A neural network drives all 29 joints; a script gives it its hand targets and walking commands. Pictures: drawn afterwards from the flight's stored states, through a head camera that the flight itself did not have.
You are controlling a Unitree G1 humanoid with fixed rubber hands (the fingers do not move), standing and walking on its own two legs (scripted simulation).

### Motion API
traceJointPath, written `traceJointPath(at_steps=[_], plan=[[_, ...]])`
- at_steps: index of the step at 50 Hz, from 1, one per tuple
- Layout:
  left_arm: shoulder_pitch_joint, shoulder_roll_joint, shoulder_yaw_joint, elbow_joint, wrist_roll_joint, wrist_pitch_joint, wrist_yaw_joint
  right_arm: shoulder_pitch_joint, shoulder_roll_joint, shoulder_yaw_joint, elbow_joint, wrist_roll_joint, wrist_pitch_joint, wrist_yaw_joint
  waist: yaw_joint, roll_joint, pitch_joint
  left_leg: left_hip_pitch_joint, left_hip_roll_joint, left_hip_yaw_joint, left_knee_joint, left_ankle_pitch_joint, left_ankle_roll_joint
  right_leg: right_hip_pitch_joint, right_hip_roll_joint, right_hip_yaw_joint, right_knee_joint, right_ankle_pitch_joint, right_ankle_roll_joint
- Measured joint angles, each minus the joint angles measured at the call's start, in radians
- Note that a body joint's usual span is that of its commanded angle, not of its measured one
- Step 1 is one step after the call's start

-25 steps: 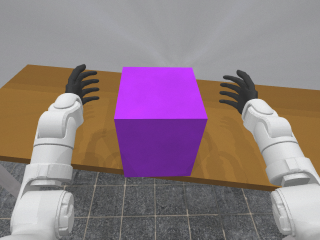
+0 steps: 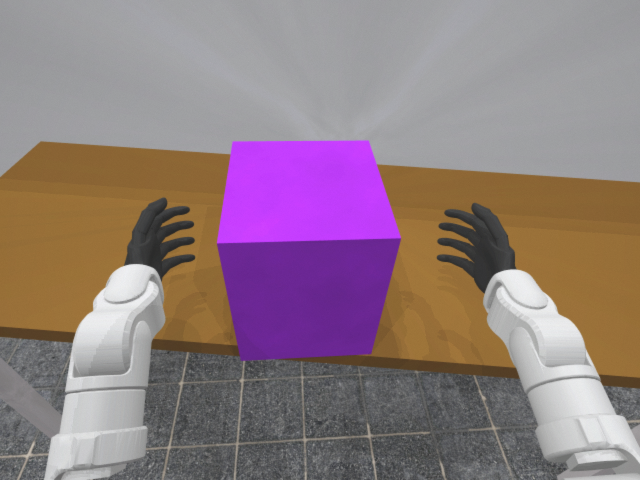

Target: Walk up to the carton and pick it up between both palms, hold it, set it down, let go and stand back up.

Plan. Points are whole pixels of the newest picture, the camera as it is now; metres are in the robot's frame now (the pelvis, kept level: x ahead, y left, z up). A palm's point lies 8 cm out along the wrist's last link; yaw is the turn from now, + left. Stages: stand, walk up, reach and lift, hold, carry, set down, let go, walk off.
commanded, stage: set down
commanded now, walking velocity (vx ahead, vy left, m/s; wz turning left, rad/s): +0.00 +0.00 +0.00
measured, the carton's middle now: (304, 251) +0.44 +0.05 +0.06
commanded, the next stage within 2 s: none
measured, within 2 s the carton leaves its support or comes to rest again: neither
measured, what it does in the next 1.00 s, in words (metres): stands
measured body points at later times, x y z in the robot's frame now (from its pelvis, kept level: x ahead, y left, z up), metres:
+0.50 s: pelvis +0.01 +0.00 +0.00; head +0.01 +0.00 +0.45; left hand +0.27 +0.23 +0.07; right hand +0.29 -0.19 +0.07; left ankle +0.02 +0.13 -0.75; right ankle +0.00 -0.09 -0.75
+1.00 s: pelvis +0.03 +0.01 +0.00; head +0.03 +0.02 +0.45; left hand +0.22 +0.23 +0.00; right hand +0.24 -0.20 +0.01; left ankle +0.02 +0.13 -0.75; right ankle +0.00 -0.09 -0.75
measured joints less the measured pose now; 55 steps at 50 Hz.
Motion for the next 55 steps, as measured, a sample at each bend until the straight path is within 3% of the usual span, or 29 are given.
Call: traceJointPath(at_steps=[12,26,41,55], plan=[[0.198,-0.025,-0.014,-0.147,-0.007,-0.058,-0.003,0.227,0.019,-0.017,-0.227,-0.031,-0.036,-0.010,0.004,0.006,0.036,0.031,0.000,0.012,-0.025,0.001,-0.001,0.018,0.001,0.015,-0.006,-0.003,-0.001],[0.456,-0.031,-0.079,-0.168,-0.025,-0.305,-0.009,0.527,0.055,-0.022,-0.384,-0.090,-0.173,0.027,0.024,0.013,0.048,0.057,-0.001,0.009,-0.045,-0.003,-0.004,0.043,0.003,0.017,-0.025,-0.008,-0.004],[0.617,-0.006,-0.169,-0.032,-0.025,-0.576,-0.006,0.717,0.099,-0.022,-0.309,-0.160,-0.338,0.076,0.033,0.006,0.038,0.072,-0.007,-0.002,-0.054,-0.008,0.000,0.066,-0.002,0.011,-0.046,-0.010,0.000],[0.680,0.016,-0.192,0.052,-0.002,-0.614,-0.008,0.764,0.115,-0.025,-0.190,-0.204,-0.404,0.102,0.032,0.000,0.052,0.084,-0.014,0.005,-0.043,-0.028,0.012,0.087,-0.008,0.022,-0.059,-0.013,0.012]])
